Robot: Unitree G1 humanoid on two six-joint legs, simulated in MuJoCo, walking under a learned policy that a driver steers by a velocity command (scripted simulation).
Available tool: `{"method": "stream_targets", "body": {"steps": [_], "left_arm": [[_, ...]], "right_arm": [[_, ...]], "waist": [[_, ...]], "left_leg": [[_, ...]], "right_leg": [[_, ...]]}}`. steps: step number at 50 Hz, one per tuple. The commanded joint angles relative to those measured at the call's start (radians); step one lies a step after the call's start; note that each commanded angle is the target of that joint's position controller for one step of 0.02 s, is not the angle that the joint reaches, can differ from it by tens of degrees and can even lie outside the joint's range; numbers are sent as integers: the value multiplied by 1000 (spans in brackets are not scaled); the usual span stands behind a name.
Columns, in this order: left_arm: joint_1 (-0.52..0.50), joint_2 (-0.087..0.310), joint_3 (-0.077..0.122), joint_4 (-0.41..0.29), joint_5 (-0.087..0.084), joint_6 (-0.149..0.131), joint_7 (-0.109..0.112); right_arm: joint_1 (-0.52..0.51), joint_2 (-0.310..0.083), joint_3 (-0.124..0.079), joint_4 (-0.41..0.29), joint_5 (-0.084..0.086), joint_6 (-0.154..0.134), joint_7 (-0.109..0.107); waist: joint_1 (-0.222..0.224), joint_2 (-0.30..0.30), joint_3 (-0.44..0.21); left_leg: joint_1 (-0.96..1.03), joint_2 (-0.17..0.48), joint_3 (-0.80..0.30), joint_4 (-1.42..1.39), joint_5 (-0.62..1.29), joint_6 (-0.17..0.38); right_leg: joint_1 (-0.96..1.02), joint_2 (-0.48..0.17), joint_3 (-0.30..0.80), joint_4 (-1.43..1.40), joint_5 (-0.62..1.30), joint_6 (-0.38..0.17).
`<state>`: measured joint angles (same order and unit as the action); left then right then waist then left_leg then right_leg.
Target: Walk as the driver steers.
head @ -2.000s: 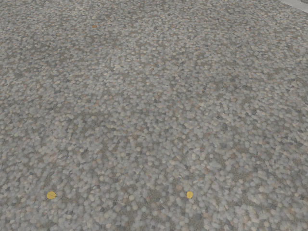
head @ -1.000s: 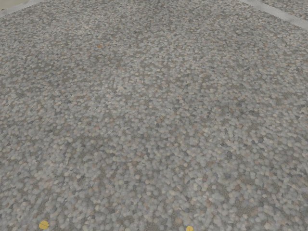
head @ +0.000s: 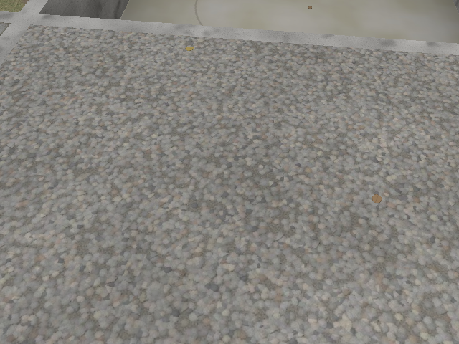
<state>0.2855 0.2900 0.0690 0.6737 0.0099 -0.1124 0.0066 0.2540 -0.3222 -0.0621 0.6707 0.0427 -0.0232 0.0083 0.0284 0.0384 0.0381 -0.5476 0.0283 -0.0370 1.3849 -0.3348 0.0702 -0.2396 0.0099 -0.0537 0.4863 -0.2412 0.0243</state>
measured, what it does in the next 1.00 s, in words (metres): walks ahead, turning right: left foot, then right foot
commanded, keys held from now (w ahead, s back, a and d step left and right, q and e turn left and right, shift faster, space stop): w+q+shift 0.02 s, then w+shift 0.30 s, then w+e+shift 0.68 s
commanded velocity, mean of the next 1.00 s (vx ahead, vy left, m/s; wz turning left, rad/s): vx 1.00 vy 0.00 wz -0.21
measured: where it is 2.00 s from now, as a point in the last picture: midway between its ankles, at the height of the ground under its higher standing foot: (304, 90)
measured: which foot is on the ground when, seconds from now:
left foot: up 0.00-0.30, down 0.32-0.80, up 0.82-1.00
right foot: down 0.00-0.32, up 0.34-0.76, down 0.78-1.00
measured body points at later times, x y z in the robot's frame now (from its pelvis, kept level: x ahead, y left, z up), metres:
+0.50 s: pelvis +0.43 +0.09 +0.00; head +0.44 +0.10 +0.45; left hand +0.48 +0.37 -0.12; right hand +0.53 -0.17 -0.11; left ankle +0.42 +0.15 -0.73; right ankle +0.42 -0.10 -0.62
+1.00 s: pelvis +0.89 +0.10 +0.00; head +0.90 +0.10 +0.45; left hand +0.96 +0.34 -0.13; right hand +1.07 -0.17 -0.04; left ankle +1.01 +0.28 -0.64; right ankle +0.89 +0.06 -0.73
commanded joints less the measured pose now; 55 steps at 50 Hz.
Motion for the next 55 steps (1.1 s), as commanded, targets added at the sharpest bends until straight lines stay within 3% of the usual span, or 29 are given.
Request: {"method": "stream_targets", "body": {"steps": [1, 6, 11, 13, 15, 16, 17, 18, 19, 20, 21, 22, 24, 25, 28, 33, 36, 38, 39, 40, 41, 42, 43, 44, 45, 48, 51, 53, 55], "left_arm": [[8, 45, 13, -4, -19, -12, -9], [33, 110, 24, 48, -3, -24, -11], [165, 178, 25, 122, -24, -5, -9], [187, 222, 26, 144, -21, 10, 2], [158, 253, 23, 158, -17, 32, 16], [123, 239, 14, 136, -13, 32, 28], [277, 23, -41, 98, -4, 11, 9], [238, 86, -39, 108, -63, -31, 4], [73, 127, -19, 60, -106, -39, 8], [13, 94, -29, 33, -102, -43, 9], [-1, 75, -27, 42, -76, -36, 10], [53, 70, -20, 63, -67, -12, 4], [117, 42, -17, 93, -69, 35, -8], [106, 30, -18, 93, -69, 52, -11], [-14, 21, -24, 53, -60, 61, -13], [-201, 15, -33, -9, -45, 27, -59], [-199, 51, -16, -46, -53, 20, -96], [15, 137, 27, -17, -68, 46, -91], [314, 226, 68, 57, -65, 71, -74], [475, 232, 70, 116, -64, 92, -45], [375, 203, 45, 108, -14, 80, -49], [258, 159, 29, 38, 12, 59, -48], [241, 119, 29, 9, 2, 47, -45], [162, 121, 26, -3, -2, 32, -49], [77, 119, 25, -28, -4, 17, -50], [-20, 104, 19, -59, -17, 14, -26], [-7, 112, 25, -46, -42, 23, 7], [44, 135, 37, -27, -51, 34, 12], [74, 124, 38, -12, -63, 41, 15]], "right_arm": [[-59, 14, 6, -123, 8, 11, 13], [-152, 11, 19, -139, -11, -6, 24], [-359, 10, 24, -192, -8, -49, 67], [-344, -36, 0, -207, -10, -49, 66], [-27, -136, -55, -140, -7, -34, 49], [214, -185, -84, -64, -5, -21, 30], [206, -269, -83, -40, -29, -31, 22], [276, -178, -64, -37, -43, -48, 24], [239, -115, -48, -9, -51, -63, 27], [177, -104, -43, 7, -45, -75, 28], [99, -68, -34, 13, -54, -85, 30], [46, -10, -20, 15, -74, -94, 33], [12, 35, -14, 35, -60, -107, 37], [7, 29, -16, 50, -48, -112, 36], [6, 1, -21, 70, -60, -124, 20], [93, -44, -13, 103, -62, -126, -22], [124, -140, -26, 99, -68, -93, -60], [66, -199, -44, 81, -71, -58, -80], [-38, -210, -48, 49, -73, -56, -73], [-137, -133, -31, 34, -43, -75, -41], [-18, 95, 34, -34, -43, -119, -8], [38, 56, 51, -89, -9, -160, 14], [-90, -38, 34, -115, 1, -178, 23], [-106, -38, 29, -127, -4, -178, 20], [-87, -28, 32, -108, -31, -164, 12], [-48, -62, 15, -88, -50, -116, -16], [-239, 6, 39, -160, -74, -107, -23], [-305, 21, 37, -188, -48, -106, -19], [-303, -27, 12, -190, -11, -106, -17]], "waist": [[-12, -124, 25], [-24, -51, 114], [26, -45, 160], [-27, -159, 80], [-221, -244, -112], [-333, -204, -210], [-139, 163, -340], [-208, 116, -537], [-216, 51, -318], [-167, -25, -163], [-111, -68, -82], [-51, -38, -47], [-5, 15, -24], [4, 11, 12], [-15, -3, 100], [-74, -76, 138], [-37, 14, 54], [112, 105, -69], [265, 98, -170], [336, -89, -149], [115, -472, -148], [62, -362, -315], [91, -141, -213], [1, 47, -93], [-54, 110, -31], [-109, 60, 41], [-34, -14, 66], [28, -68, 17], [39, -123, -15]], "left_leg": [[-280, 137, -73, -21, 31, 0], [-269, 96, -66, -301, 292, -14], [-145, 7, 85, -668, 345, 45], [-32, -79, 158, -691, 223, 79], [374, -121, 151, -752, 208, 141], [753, -59, 33, -776, 240, 158], [1121, 229, -495, -813, -50, 253], [1130, 320, -816, -1011, -332, 285], [974, 295, -685, -1080, -262, 232], [780, 275, -550, -1109, -157, 210], [621, 244, -440, -1125, -76, 181], [509, 207, -333, -1143, -5, 152], [397, 184, -189, -1188, 109, 124], [359, 181, -123, -1212, 163, 102], [304, 124, 71, -1269, 359, 39], [412, 93, 246, -1287, 625, -50], [597, 132, 282, -1091, 1275, -110], [614, 177, 261, -796, 1603, -108], [468, 181, 228, -482, 1605, -94], [256, 11, 249, 20, 756, -93], [-196, -153, 65, 408, -267, -111], [-344, -134, -127, 425, -231, -52], [-340, -91, -130, 282, -121, 10], [-303, -50, -124, 135, -45, 21], [-219, -14, -138, 40, -12, 4], [-66, 49, -122, -195, 22, -82], [125, 16, -34, -573, 277, -139], [248, -37, -11, -731, 423, -165], [256, -44, -69, -835, 417, -180]], "right_leg": [[159, -277, 263, -276, 14, -147], [90, -248, 50, -382, 161, -164], [261, -274, -78, -418, 509, -147], [373, -298, -107, -271, 1077, -146], [316, -306, -118, 105, 1352, -130], [53, -258, -114, 426, 1115, -99], [-382, -63, -27, 853, -189, -62], [-448, -14, 224, 981, -267, -102], [-539, -50, 221, 993, -200, -105], [-546, -94, 210, 924, -122, -107], [-507, -137, 205, 866, -58, -99], [-442, -174, 217, 837, 9, -96], [-390, -208, 212, 812, 49, -83], [-414, -216, 210, 797, 61, -76], [-491, -188, 189, 665, 233, -58], [-456, -93, 0, 317, 518, -89], [-335, 24, -139, 215, 448, -128], [-93, 85, -159, 264, 287, -169], [222, 60, -60, 287, 249, -223], [411, -6, 55, 156, 335, -269], [597, -79, 399, 187, 216, -398], [641, -232, 847, -74, -315, -516], [510, -236, 917, -254, -513, -447], [303, -239, 902, -300, -519, -411], [124, -201, 850, -293, -431, -407], [-159, -70, 597, -297, -183, -382], [-344, 42, 394, -268, -13, -326], [-345, 49, 399, -238, -81, -279], [-203, 27, 466, -173, -157, -250]]}}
